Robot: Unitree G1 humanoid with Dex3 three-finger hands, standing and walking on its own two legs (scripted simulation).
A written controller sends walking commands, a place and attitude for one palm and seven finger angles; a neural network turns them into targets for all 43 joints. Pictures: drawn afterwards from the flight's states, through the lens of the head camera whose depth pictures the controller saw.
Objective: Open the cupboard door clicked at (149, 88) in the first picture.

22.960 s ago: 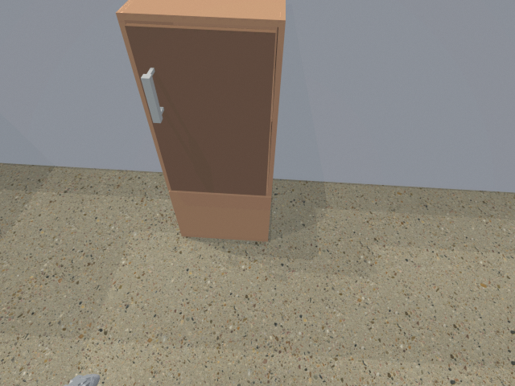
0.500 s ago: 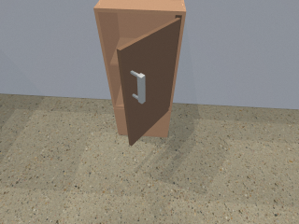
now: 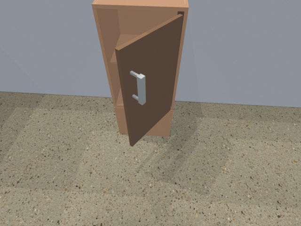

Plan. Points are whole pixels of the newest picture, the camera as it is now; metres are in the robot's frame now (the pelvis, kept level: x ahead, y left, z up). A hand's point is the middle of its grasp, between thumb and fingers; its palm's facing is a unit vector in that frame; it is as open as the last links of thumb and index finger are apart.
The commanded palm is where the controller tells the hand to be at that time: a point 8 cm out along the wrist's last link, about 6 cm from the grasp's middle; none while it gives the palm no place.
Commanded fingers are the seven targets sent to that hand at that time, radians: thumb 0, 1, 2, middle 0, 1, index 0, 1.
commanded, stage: look to check the result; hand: left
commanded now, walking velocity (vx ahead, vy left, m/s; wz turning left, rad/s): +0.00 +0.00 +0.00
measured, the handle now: (137, 88) +0.59 +0.09 +0.00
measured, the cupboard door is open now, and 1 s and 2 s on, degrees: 54 54 54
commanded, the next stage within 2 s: walk to a spot facing it in 0.26 s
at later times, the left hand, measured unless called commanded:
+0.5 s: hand out of the picture +0.00 +0.16 -0.18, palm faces +0.05 -0.98 -0.19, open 7.4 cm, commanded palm none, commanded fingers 0.00 0.90 0.90 -0.20 -0.30 -0.20 -0.30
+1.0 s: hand out of the picture +0.14 +0.17 -0.17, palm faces -0.20 -0.93 -0.31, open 7.4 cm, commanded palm none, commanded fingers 0.00 0.90 0.90 -0.20 -0.30 -0.20 -0.30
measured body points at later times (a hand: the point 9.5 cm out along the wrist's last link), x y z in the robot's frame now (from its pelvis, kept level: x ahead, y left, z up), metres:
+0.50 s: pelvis +0.01 -0.01 +0.00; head +0.03 -0.01 +0.45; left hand +0.00 +0.21 -0.16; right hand +0.00 -0.23 -0.17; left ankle +0.03 +0.13 -0.74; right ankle -0.04 -0.09 -0.74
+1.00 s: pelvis -0.01 -0.02 -0.02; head +0.03 -0.06 +0.42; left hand +0.15 +0.22 -0.15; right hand -0.03 -0.28 -0.18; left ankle +0.02 +0.12 -0.71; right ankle -0.02 -0.13 -0.74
